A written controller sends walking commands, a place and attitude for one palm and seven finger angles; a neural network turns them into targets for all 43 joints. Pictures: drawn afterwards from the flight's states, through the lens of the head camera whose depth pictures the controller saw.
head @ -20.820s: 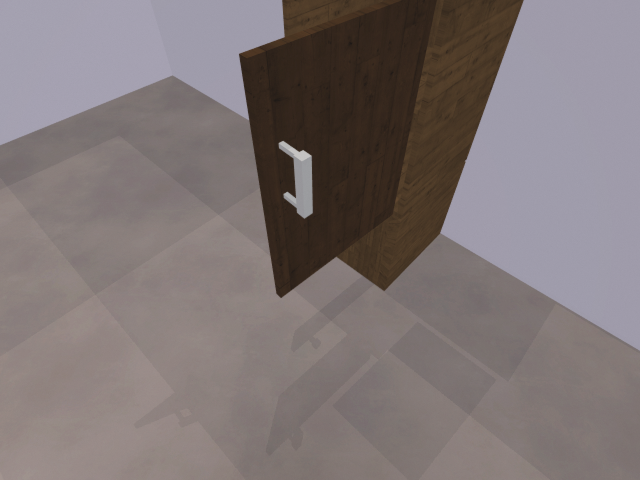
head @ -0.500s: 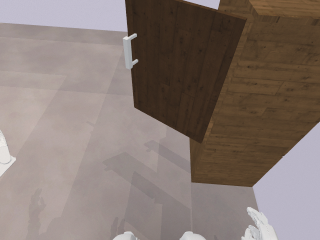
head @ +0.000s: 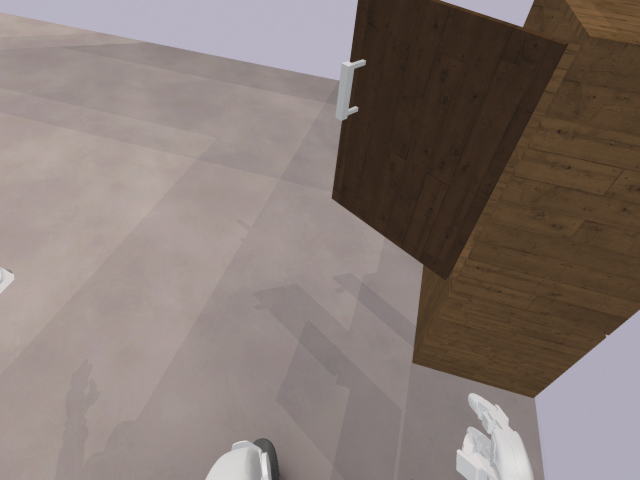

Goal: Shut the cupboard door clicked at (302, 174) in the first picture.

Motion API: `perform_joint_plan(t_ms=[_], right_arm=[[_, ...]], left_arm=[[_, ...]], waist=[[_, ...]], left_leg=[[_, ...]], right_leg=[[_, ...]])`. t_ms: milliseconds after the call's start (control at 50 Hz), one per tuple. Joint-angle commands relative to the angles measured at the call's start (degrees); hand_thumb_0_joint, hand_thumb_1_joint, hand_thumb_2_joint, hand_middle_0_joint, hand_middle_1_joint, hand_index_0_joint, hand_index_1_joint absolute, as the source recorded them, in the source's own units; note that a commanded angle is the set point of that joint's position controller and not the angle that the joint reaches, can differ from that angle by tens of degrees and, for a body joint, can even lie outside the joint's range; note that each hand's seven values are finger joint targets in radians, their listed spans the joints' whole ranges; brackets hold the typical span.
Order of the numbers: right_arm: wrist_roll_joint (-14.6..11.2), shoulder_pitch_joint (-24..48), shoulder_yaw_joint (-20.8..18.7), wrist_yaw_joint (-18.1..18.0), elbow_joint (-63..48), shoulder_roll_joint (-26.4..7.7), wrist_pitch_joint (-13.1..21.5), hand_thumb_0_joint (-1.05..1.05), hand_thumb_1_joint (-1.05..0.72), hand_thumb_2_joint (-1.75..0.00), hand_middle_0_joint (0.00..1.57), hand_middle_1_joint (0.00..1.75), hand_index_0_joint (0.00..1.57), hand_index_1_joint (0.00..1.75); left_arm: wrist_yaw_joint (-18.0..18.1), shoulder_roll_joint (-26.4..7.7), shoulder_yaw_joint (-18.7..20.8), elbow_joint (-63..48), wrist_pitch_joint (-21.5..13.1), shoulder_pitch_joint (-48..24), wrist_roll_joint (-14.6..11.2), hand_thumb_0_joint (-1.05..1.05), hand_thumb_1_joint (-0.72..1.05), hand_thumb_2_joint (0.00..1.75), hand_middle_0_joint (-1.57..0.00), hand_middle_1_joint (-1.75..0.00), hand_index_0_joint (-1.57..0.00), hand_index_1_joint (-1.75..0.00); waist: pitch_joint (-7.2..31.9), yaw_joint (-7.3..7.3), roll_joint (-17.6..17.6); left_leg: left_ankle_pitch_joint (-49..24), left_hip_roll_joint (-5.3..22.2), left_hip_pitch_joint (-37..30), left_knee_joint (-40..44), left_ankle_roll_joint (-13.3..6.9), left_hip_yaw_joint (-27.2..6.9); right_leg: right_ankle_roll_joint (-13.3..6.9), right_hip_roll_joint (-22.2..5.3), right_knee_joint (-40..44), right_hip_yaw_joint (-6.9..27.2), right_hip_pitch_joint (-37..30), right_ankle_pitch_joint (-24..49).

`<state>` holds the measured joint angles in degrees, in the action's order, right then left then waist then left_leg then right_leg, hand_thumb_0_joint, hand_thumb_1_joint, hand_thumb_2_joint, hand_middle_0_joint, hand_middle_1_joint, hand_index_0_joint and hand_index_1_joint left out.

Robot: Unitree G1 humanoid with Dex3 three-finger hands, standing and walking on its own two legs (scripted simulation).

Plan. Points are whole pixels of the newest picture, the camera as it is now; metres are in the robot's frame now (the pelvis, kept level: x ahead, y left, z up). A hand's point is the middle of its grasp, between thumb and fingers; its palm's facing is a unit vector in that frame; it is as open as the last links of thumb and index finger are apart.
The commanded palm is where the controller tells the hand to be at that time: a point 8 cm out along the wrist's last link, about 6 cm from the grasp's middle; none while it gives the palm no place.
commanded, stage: stop stepping back and stand still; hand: left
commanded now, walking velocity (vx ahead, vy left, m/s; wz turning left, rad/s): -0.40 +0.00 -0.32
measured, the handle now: (350, 89) +0.93 -0.03 +0.07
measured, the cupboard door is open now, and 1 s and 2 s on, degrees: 59 59 59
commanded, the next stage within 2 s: let the arm hang, fingers relaxed in 1.00 s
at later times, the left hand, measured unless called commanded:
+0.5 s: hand out of the picture +0.10 +0.27 +0.26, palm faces +0.11 -0.88 -0.47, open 7.4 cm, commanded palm +0.07 +0.33 +0.22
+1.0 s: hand out of the picture +0.11 +0.27 +0.23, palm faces +0.17 -0.86 -0.48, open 7.4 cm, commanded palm +0.05 +0.33 +0.22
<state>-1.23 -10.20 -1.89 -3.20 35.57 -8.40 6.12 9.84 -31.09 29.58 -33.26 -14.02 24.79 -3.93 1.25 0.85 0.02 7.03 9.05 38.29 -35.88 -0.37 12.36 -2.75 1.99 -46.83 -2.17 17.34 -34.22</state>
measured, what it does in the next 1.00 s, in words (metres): walks backwards, turning right: left foot, then right foot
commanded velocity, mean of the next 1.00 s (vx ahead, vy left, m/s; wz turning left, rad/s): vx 0.17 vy -0.07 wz -0.02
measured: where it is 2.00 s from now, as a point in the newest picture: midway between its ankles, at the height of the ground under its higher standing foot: outside the picture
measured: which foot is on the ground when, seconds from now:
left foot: down 0.00-0.00, up 0.02-0.18, down 0.20-0.56, up 0.58-0.88, down 0.90-1.00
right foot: down 0.00-0.18, up 0.20-0.58, down 0.60-0.92, up 0.94-1.00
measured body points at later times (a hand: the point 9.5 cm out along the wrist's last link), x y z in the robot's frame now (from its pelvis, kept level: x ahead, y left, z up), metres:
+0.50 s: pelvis -0.15 +0.08 +0.07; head -0.16 +0.14 +0.52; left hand +0.09 +0.32 +0.28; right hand -0.07 -0.18 +0.01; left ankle +0.00 +0.16 -0.68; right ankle -0.23 +0.01 -0.62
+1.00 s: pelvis -0.18 +0.09 +0.03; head -0.17 +0.10 +0.47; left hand +0.09 +0.31 +0.25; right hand -0.13 -0.17 -0.06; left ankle -0.09 +0.22 -0.70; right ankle -0.27 +0.04 -0.68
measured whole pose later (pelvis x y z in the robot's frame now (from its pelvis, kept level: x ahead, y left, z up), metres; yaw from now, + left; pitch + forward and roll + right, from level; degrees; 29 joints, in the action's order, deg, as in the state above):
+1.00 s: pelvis -0.18 +0.09 +0.03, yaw -19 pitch -1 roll +2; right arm 0.4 -13.8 0.2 -5.4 37.3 -8.9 5.5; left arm 10.1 -28.1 27.7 -31.2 -11.7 29.0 -2.4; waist -0.8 2.8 -4.5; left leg 14.1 4.8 19.4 -35.1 1.2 9.4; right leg -0.8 -0.8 -45.9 -2.6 13.4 -30.7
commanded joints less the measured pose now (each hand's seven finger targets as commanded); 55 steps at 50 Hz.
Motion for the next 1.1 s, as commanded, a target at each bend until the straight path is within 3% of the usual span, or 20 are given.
perform_joint_plan(t_ms=[0, 80, 140, 180, 260, 360, 460, 500, 540, 560, 600, 640, 720, 780, 840, 900, 920, 980, 1060, 1080], right_arm=[[2.48, 8.99, -2.14, 0.25, -5.72, -8.63, 1.6, 0.0, -0.9, -0.9, 0.2, 0.3, 0.2, 0.3], [1.0, 6.21, -0.01, -2.13, -7.11, -8.03, 1.57, 0.0, -0.9, -0.9, 0.2, 0.3, 0.2, 0.3], [0.57, 3.17, -0.22, -3.58, -4.76, -10.83, 2.76, 0.0, -0.9, -0.9, 0.2, 0.3, 0.2, 0.3], [1.81, 1.75, -1.3, -2.88, -6.02, -12.18, 5.5, 0.0, -0.9, -0.9, 0.2, 0.3, 0.2, 0.3], [1.01, 3.23, -3.03, 1.74, -8.46, -11.81, 5.86, 0.0, -0.9, -0.9, 0.2, 0.3, 0.2, 0.3], [1.45, 7.14, -1.91, 2.52, -10.43, -9.74, 0.38, 0.0, -0.9, -0.9, 0.2, 0.3, 0.2, 0.3], [2.05, 2.81, -0.47, -1.29, -9.69, -7.46, -1.8, 0.0, -0.9, -0.9, 0.2, 0.3, 0.2, 0.3], [1.42, 2.27, -0.44, -1.4, -8.89, -8.03, -1.7, 0.0, -0.9, -0.9, 0.2, 0.3, 0.2, 0.3], [0.03, 1.06, -0.88, -1.07, -7.85, -9.01, -2.14, 0.0, -0.9, -0.9, 0.2, 0.3, 0.2, 0.3], [0.75, 1.63, -0.52, -0.62, -7.81, -10.06, -1.63, 0.0, -0.9, -0.9, 0.2, 0.3, 0.2, 0.3], [1.54, 4.44, 0.45, 0.05, -9.54, -10.32, 1.23, 0.0, -0.9, -0.9, 0.2, 0.3, 0.2, 0.3], [0.06, 1.97, -2.43, -0.82, -6.98, -12.92, 0.58, 0.0, -0.9, -0.9, 0.2, 0.3, 0.2, 0.3], [1.31, 3.48, -0.21, -2.52, -5.16, -9.39, -0.44, 0.0, -0.9, -0.9, 0.2, 0.3, 0.2, 0.3], [1.57, 4.46, -0.57, -3.69, -5.94, -9.23, 1.59, 0.0, -0.9, -0.9, 0.2, 0.3, 0.2, 0.3], [1.59, 1.92, -0.89, -3.94, -7.2, -9.64, 2.87, 0.0, -0.9, -0.9, 0.2, 0.3, 0.2, 0.3], [1.53, 0.34, -1.15, -2.89, -8.7, -10.74, 2.24, 0.0, -0.9, -0.9, 0.2, 0.3, 0.2, 0.3], [1.37, 0.11, -0.93, -2.16, -8.41, -10.49, 2.0, 0.0, -0.9, -0.9, 0.2, 0.3, 0.2, 0.3], [2.08, 0.94, 0.01, -1.24, -5.89, -9.44, 2.5, 0.0, -0.9, -0.9, 0.2, 0.3, 0.2, 0.3], [0.34, 0.66, -0.2, -0.14, -6.98, -9.25, 1.24, 0.0, -0.9, -0.9, 0.2, 0.3, 0.2, 0.3], [0.35, 4.68, 0.3, 4.1, -0.37, -12.36, 0.58, 0.0, -0.9, -0.9, 0.2, 0.3, 0.2, 0.3]], left_arm=[[1.45, -11.13, 6.1, -4.38, -2.22, -2.52, 1.37, 0.0, 0.9, 0.9, -0.2, -0.3, -0.2, -0.3], [-0.25, -5.21, -0.48, -5.25, -0.31, -13.7, 1.86, 0.0, 0.9, 0.9, -0.2, -0.3, -0.2, -0.3], [-0.47, -2.08, -4.21, -3.16, -0.49, -23.15, 1.79, 0.0, 0.9, 0.9, -0.2, -0.3, -0.2, -0.3], [0.82, -1.19, -5.41, -9.16, -2.26, -25.26, 2.6, 0.0, 0.9, 0.9, -0.2, -0.3, -0.2, -0.3], [-0.23, -2.74, -1.05, -16.63, -1.16, -7.71, 1.77, 0.0, 0.9, 0.9, -0.2, -0.3, -0.2, -0.3], [-0.34, -5.37, 2.9, -18.11, 1.73, 7.68, 1.44, 0.0, 0.9, 0.9, -0.2, -0.3, -0.2, -0.3], [1.34, -7.52, 4.82, -7.61, 4.06, 12.52, -0.12, 0.0, 0.9, 0.9, -0.2, -0.3, -0.2, -0.3], [0.97, -8.6, 4.28, -6.83, 5.39, 9.57, -0.63, 0.0, 0.9, 0.9, -0.2, -0.3, -0.2, -0.3], [0.67, -10.33, 4.58, -7.29, 4.66, 3.4, 0.51, 0.0, 0.9, 0.9, -0.2, -0.3, -0.2, -0.3], [1.28, -11.83, 6.54, -7.14, 3.66, 1.84, 1.26, 0.0, 0.9, 0.9, -0.2, -0.3, -0.2, -0.3], [2.28, -16.64, 10.42, -2.35, -0.39, -2.74, 0.67, 0.0, 0.9, 0.9, -0.2, -0.3, -0.2, -0.3], [0.44, -1.9, -2.63, 2.97, 1.87, -0.28, 1.33, 0.0, 0.9, 0.9, -0.2, -0.3, -0.2, -0.3], [0.69, -2.78, -3.57, 1.67, 0.25, -10.81, 2.74, 0.0, 0.9, 0.9, -0.2, -0.3, -0.2, -0.3], [1.65, -5.22, -2.48, -3.38, -0.55, -15.33, 3.34, 0.0, 0.9, 0.9, -0.2, -0.3, -0.2, -0.3], [2.29, -6.84, 1.6, -10.79, -0.92, -6.8, 2.31, 0.0, 0.9, 0.9, -0.2, -0.3, -0.2, -0.3], [2.38, -7.23, 5.7, -14.28, -2.14, 2.68, 1.08, 0.0, 0.9, 0.9, -0.2, -0.3, -0.2, -0.3], [2.03, -6.75, 6.24, -9.66, -1.92, 4.52, 0.99, 0.0, 0.9, 0.9, -0.2, -0.3, -0.2, -0.3], [1.18, -7.53, 7.62, -10.49, -1.24, 4.93, 1.14, 0.0, 0.9, 0.9, -0.2, -0.3, -0.2, -0.3], [0.89, -4.99, 6.5, -3.55, 0.15, 13.08, 0.98, 0.0, 0.9, 0.9, -0.2, -0.3, -0.2, -0.3], [-7.75, 10.2, -22.59, 35.18, 11.16, 5.53, 6.28, 0.0, 0.9, 0.9, -0.2, -0.3, -0.2, -0.3]], waist=[[-9.67, -1.88, -13.23], [-5.64, -0.63, -22.9], [-1.12, 0.95, 8.45], [4.12, 0.35, 28.36], [9.32, 0.47, 11.31], [4.17, -1.68, 20.28], [7.64, -1.06, 18.4], [8.56, -1.15, 9.23], [2.99, -0.61, -10.74], [0.46, -0.43, -9.11], [-3.04, -0.05, -10.91], [-9.53, 0.68, -9.56], [-11.67, 0.18, -2.64], [-7.59, -1.25, -7.66], [-1.11, -0.74, 0.39], [9.21, -0.4, 18.04], [7.3, -0.53, 11.85], [4.42, 0.46, 16.16], [5.1, -0.06, 1.86], [2.65, 0.42, -2.09]], left_leg=[[22.51, -6.23, -9.25, -42.27, 6.19, -11.95], [20.06, -4.35, -19.79, -17.67, 3.39, -13.12], [8.6, -3.47, -28.56, 13.43, 2.82, -9.4], [7.23, 16.74, -28.42, 23.06, -4.86, -30.55], [30.39, 13.89, -27.23, 25.32, -3.29, -28.03], [37.71, 6.2, -18.52, 36.22, 7.14, -13.5], [25.5, 3.65, -23.98, 30.66, 5.55, -5.44], [19.16, -1.35, -17.48, 13.21, 5.16, -0.21], [19.82, -5.2, -4.14, -16.0, 1.01, -4.96], [19.07, -6.9, 5.61, -28.39, 0.78, -10.82], [17.14, -2.51, 12.14, -43.59, 2.63, -12.56], [8.17, -3.95, 14.14, -39.87, 2.73, -14.1], [7.87, -2.35, -4.68, -17.09, 0.77, -7.45], [6.89, -4.85, -17.47, -7.56, 0.24, -2.94], [6.32, -7.07, -28.1, 5.65, -0.48, -1.26], [-17.17, 9.48, -44.06, 12.74, -8.7, -27.43], [-19.62, 10.9, -39.81, 15.09, -9.22, -28.84], [-7.19, 8.9, -26.27, 15.47, -7.6, -19.85], [13.4, -1.58, -14.24, 2.46, -1.12, -6.36], [9.68, -2.29, -8.94, -6.77, 2.06, -5.88]], right_leg=[[-10.16, -26.07, 45.68, 39.12, 29.95, -1.49], [-4.17, -12.96, 26.86, 18.86, 18.96, 31.11], [1.08, -6.46, 10.3, 11.13, 12.72, 22.45], [4.86, -0.48, -14.18, 5.28, 16.74, -1.69], [4.65, -0.62, -24.45, 5.2, 14.18, 9.66], [3.66, 3.56, -16.22, -5.91, 6.78, 15.19], [-0.05, 7.09, 13.2, -13.5, -11.31, 1.56], [-2.31, 2.34, 26.61, -9.31, -21.34, 5.47], [-7.75, -16.48, 34.86, 11.25, -14.08, 15.22], [-10.97, -23.81, 38.43, 23.8, -11.67, 12.2], [-15.13, -28.35, 40.99, 28.61, -6.87, 6.96], [-8.87, -18.95, 37.34, 19.52, -7.98, 19.45], [-7.07, -16.37, 35.7, 5.37, 3.03, 12.86], [-6.94, -14.6, 33.88, 4.29, 3.79, 8.88], [-5.44, -11.44, 21.64, 2.48, -1.19, 22.05], [2.44, -1.15, -2.73, -2.01, 9.19, 6.19], [2.6, -0.37, -4.0, -0.51, 8.78, 1.9], [3.07, -2.85, 5.09, -1.1, 0.26, 5.73], [1.38, -6.72, 25.44, 5.61, -11.75, 20.27], [-1.02, -18.93, 19.38, 9.45, -6.44, 49.02]])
